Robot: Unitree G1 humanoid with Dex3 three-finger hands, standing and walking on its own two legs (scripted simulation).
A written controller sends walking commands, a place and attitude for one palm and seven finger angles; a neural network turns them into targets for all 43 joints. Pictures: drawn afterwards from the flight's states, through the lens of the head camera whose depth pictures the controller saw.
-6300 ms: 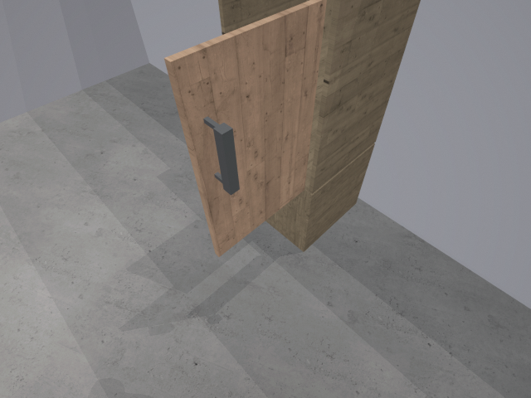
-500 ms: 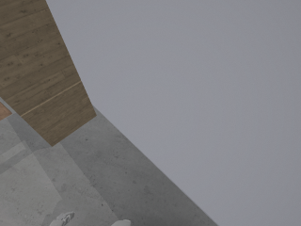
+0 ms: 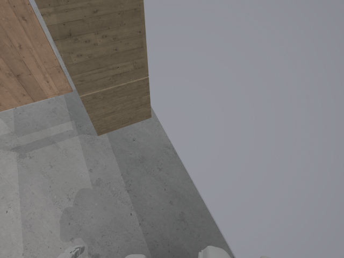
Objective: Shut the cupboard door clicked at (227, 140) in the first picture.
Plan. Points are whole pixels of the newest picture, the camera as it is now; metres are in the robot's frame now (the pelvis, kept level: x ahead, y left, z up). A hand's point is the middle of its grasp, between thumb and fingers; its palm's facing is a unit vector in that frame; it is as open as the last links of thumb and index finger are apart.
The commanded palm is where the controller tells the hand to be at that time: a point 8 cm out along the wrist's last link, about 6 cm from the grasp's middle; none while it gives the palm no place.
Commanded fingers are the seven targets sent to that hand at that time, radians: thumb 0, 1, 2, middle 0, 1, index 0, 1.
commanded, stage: turn to face it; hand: left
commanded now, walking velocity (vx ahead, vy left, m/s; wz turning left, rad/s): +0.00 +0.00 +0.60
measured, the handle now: out of the picture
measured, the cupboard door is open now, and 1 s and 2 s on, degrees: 90 90 90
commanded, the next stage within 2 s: take the last steps up to it in 0.76 s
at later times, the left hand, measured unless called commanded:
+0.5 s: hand out of the picture +0.00 +0.20 -0.19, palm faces +0.32 -0.92 -0.22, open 7.4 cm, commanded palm none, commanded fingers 0.00 0.90 0.90 -0.20 -0.30 -0.20 -0.30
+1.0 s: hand out of the picture +0.01 +0.15 -0.15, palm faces +0.47 -0.85 -0.23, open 7.3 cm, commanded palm none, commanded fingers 0.00 0.90 0.90 -0.20 -0.30 -0.20 -0.30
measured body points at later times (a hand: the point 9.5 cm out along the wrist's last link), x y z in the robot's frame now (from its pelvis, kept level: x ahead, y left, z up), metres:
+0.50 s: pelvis +0.01 -0.01 -0.01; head +0.07 +0.03 +0.43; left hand -0.02 +0.25 -0.17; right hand +0.21 -0.23 -0.14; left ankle -0.01 +0.09 -0.74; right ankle +0.00 -0.16 -0.70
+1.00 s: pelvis +0.05 -0.04 +0.01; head +0.09 -0.04 +0.45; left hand -0.01 +0.20 -0.14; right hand +0.21 -0.23 -0.15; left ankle -0.03 +0.07 -0.67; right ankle +0.07 -0.15 -0.73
